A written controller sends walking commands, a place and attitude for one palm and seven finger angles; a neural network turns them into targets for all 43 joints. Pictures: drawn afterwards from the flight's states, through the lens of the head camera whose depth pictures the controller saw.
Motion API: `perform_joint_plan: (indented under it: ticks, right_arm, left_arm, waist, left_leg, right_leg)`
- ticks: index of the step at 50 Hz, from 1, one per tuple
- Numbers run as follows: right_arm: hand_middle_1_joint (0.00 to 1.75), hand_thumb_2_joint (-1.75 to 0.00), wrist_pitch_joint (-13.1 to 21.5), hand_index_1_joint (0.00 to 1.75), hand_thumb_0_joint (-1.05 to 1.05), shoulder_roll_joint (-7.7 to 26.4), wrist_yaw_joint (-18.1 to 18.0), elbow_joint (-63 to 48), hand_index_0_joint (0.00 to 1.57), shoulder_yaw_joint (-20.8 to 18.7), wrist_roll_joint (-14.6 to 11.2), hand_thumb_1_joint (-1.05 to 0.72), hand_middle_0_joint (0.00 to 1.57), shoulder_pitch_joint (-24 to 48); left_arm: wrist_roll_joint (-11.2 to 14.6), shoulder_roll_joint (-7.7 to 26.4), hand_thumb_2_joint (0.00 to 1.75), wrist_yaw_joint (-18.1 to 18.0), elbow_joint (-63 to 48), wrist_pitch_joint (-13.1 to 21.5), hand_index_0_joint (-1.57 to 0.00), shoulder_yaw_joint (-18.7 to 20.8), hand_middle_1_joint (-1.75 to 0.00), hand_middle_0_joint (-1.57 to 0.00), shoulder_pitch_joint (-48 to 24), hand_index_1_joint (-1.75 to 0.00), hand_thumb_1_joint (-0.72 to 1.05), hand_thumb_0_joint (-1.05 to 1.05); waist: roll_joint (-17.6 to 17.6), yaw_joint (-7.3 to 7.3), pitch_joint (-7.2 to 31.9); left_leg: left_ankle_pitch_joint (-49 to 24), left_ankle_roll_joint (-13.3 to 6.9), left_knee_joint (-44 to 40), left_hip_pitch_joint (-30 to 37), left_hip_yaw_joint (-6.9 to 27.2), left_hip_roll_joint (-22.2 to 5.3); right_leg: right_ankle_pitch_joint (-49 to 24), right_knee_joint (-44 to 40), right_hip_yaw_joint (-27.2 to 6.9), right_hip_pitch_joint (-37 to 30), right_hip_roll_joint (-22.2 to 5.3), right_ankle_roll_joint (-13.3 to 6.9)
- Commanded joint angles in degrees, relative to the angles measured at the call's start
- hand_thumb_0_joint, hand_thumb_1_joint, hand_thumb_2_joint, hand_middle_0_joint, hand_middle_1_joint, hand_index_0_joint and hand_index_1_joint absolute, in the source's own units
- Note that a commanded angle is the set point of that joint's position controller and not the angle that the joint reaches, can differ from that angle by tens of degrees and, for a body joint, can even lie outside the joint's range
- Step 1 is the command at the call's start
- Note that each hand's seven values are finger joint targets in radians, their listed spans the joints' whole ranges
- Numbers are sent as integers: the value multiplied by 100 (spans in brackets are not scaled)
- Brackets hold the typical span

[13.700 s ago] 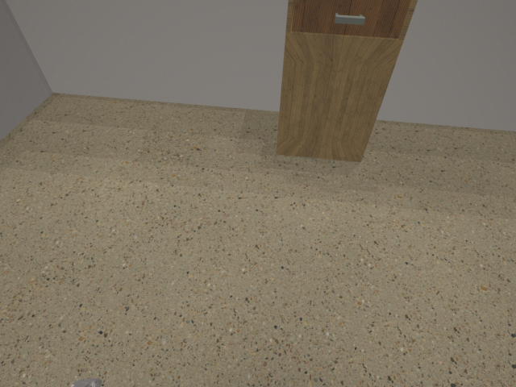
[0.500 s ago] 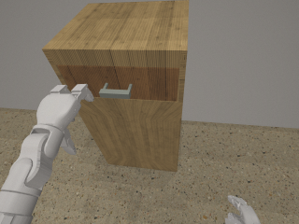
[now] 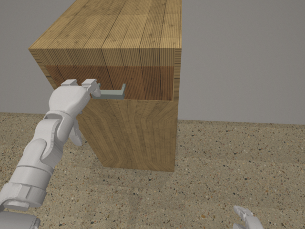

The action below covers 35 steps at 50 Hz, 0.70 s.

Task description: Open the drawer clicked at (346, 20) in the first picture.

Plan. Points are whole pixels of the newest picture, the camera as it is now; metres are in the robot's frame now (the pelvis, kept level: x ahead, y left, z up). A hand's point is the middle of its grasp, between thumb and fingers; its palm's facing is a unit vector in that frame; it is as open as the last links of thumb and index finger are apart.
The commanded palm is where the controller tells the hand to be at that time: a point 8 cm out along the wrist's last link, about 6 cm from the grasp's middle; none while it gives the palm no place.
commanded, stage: move the hooked fingers above the handle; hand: left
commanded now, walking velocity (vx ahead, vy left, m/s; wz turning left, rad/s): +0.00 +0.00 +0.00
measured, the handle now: (109, 90) +0.56 +0.23 +0.02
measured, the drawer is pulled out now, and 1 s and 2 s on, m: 0.00 0.00 0.00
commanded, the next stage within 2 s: lower the fingers behind the handle in 1.74 s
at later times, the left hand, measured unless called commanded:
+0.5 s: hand (95, 100) +0.43 +0.22 +0.09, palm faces -0.03 -0.02 -1.00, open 13.9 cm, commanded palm +0.42 +0.22 +0.15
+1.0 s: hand (108, 88) +0.50 +0.21 +0.07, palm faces -0.05 -0.02 -1.00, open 13.8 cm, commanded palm +0.49 +0.21 +0.13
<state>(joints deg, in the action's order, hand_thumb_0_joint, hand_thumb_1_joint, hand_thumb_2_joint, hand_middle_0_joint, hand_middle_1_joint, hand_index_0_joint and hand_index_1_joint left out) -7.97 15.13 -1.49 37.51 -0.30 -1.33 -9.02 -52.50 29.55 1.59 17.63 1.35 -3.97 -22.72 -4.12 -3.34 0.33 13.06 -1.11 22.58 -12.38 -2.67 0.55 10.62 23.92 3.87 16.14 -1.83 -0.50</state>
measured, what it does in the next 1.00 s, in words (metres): stands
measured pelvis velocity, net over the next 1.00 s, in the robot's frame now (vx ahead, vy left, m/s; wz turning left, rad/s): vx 0.03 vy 0.00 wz -0.02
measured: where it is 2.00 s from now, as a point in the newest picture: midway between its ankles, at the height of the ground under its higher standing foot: outside the picture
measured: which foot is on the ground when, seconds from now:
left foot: down 0.00-1.00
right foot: down 0.00-1.00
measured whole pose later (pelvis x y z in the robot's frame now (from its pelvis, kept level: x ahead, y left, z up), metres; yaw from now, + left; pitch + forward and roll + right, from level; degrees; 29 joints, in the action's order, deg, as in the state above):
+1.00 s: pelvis +0.03 +0.00 -0.01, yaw -1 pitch +13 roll +0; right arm -8.6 15.4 -1.7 39.8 -3.5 -0.8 -18.2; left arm -58.8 28.6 -6.4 51.1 4.5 -3.9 -46.9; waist -3.1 2.6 4.9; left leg 18.7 -0.9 30.9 -25.3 -3.5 -0.5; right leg 15.4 31.5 2.9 29.2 -1.0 -0.7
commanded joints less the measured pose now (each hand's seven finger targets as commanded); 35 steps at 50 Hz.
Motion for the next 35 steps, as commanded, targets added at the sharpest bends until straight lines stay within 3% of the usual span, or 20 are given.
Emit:
perform_joint_plan:
  ticks: [1,3,5,6,7,11,14,18,19,20,23,25,28,31,33,35]
  right_arm:
    - [30,-90,247,30,0,672,-65,-825,20,-245,-10,-90,20,416]
    - [30,-90,249,30,0,669,-74,-769,20,-272,-22,-90,20,301]
    - [30,-90,278,30,0,697,-85,-764,20,-309,-26,-90,20,243]
    - [30,-90,283,30,0,686,-85,-742,20,-318,-32,-90,20,195]
    - [30,-90,291,30,0,670,-76,-706,20,-329,-33,-90,20,135]
    - [30,-90,285,30,0,698,-49,-646,20,-347,-30,-90,20,40]
    - [30,-90,235,30,0,698,-33,-632,20,-341,-40,-90,20,37]
    - [30,-90,181,30,0,727,-75,-619,20,-318,-65,-90,20,-28]
    - [30,-90,182,30,0,716,-87,-635,20,-329,-65,-90,20,-50]
    - [30,-90,178,30,0,742,-104,-642,20,-336,-57,-90,20,-81]
    - [30,-90,175,30,0,713,-129,-625,20,-355,-44,-90,20,-236]
    - [30,-90,169,30,0,722,-142,-569,20,-370,-41,-90,20,-350]
    - [30,-90,174,30,0,681,-133,-513,20,-393,-30,-90,20,-463]
    - [30,-90,168,30,0,709,-130,-464,20,-417,-15,-90,20,-598]
    - [30,-90,160,30,0,691,-112,-428,20,-436,-1,-90,20,-667]
    - [30,-90,144,30,0,740,-115,-382,20,-449,5,-90,20,-745]
  left_arm:
    - [-7,1357,30,-290,-1043,162,-30,742,-120,-30,-2183,-120,-50,0]
    - [-18,1195,30,-354,-931,203,-30,592,-120,-30,-2361,-120,-50,0]
    - [-62,1334,30,-451,-887,256,-30,712,-120,-30,-2573,-120,-50,0]
    - [-102,1311,30,-509,-845,260,-30,669,-120,-30,-2634,-120,-50,0]
    - [-107,1161,30,-559,-823,261,-30,543,-120,-30,-2739,-120,-50,0]
    - [-173,1296,30,-714,-536,143,-30,665,-120,-30,-2870,-120,-50,0]
    - [-216,1214,30,-739,-226,-21,-30,610,-120,-30,-2799,-120,-50,0]
    - [-276,1166,30,-657,276,-136,-30,486,-120,-30,-3005,-120,-50,0]
    - [-271,1055,30,-630,229,-109,-30,350,-120,-30,-3201,-120,-50,0]
    - [-284,1240,30,-612,297,-69,-30,517,-120,-30,-3260,-120,-50,0]
    - [-317,1187,30,-598,377,81,-30,423,-120,-30,-3572,-120,-50,0]
    - [-324,1168,30,-603,651,158,-30,416,-120,-30,-3752,-120,-50,0]
    - [-373,985,30,-694,854,275,-30,236,-120,-30,-4082,-120,-50,0]
    - [-413,1229,30,-820,1194,315,-30,472,-120,-30,-4208,-120,-50,0]
    - [-448,1128,30,-901,1304,318,-30,388,-120,-30,-4379,-120,-50,0]
    - [-495,1184,30,-955,1592,269,-30,423,-120,-30,-4506,-120,-50,0]
  waist:
    - [282,-2,1784]
    - [285,79,1777]
    - [359,70,1930]
    - [235,75,1972]
    - [235,112,1966]
    - [255,71,2144]
    - [296,61,2130]
    - [483,162,1952]
    - [484,207,2011]
    - [527,213,2092]
    - [369,257,2259]
    - [514,341,2197]
    - [275,391,2192]
    - [426,374,2365]
    - [306,401,2447]
    - [469,473,2436]
  left_leg:
    - [-1529,-58,-117,19,120,125]
    - [-1505,-48,-79,71,130,114]
    - [-1573,-58,-26,61,140,125]
    - [-1562,-50,-13,76,129,124]
    - [-1701,-41,20,135,150,108]
    - [-1906,-24,85,91,130,106]
    - [-1999,-20,110,-7,95,102]
    - [-1762,-61,117,-167,67,90]
    - [-1764,-76,144,-88,65,81]
    - [-1738,-90,175,-111,69,93]
    - [-1949,-102,295,-30,79,98]
    - [-1940,-98,350,-72,93,98]
    - [-2003,-80,451,-41,95,96]
    - [-2033,-93,522,-209,83,106]
    - [-2149,-82,572,-211,71,101]
    - [-2114,-87,605,-336,69,102]
  right_leg:
    - [-1107,-17,-238,-1159,139,-163]
    - [-1043,9,-212,-963,162,-163]
    - [-1073,51,-228,-989,186,-169]
    - [-1048,83,-225,-933,177,-170]
    - [-1142,118,-203,-844,189,-184]
    - [-1349,211,-218,-924,195,-196]
    - [-1492,269,-214,-942,194,-192]
    - [-1390,268,-206,-828,190,-171]
    - [-1394,271,-204,-773,190,-168]
    - [-1365,272,-229,-833,200,-168]
    - [-1578,380,-225,-741,199,-175]
    - [-1549,390,-204,-629,213,-168]
    - [-1559,475,-195,-372,221,-184]
    - [-1664,557,-214,-467,220,-175]
    - [-1767,613,-214,-407,221,-181]
    - [-1761,627,-204,-385,233,-172]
